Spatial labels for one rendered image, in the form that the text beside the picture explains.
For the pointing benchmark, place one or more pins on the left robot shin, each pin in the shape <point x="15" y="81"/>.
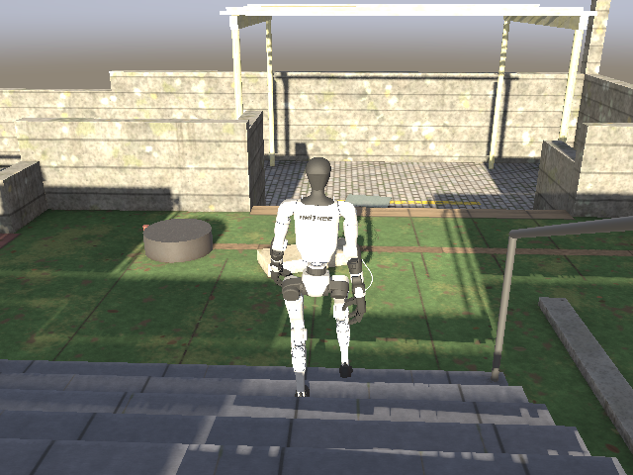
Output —
<point x="299" y="361"/>

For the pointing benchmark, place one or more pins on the left robot upper arm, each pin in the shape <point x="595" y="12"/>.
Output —
<point x="285" y="210"/>

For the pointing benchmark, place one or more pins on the left robot hand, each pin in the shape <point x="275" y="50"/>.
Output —
<point x="282" y="272"/>

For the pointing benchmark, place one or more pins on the robot left foot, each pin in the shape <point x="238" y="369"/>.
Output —
<point x="307" y="392"/>

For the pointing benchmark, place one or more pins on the right robot forearm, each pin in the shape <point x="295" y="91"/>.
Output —
<point x="356" y="275"/>

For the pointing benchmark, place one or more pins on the right robot upper arm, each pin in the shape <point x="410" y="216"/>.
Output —
<point x="350" y="227"/>

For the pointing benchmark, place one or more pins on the right robot hand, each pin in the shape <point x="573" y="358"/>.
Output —
<point x="359" y="311"/>

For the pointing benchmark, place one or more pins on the left robot forearm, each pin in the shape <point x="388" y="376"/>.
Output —
<point x="276" y="259"/>

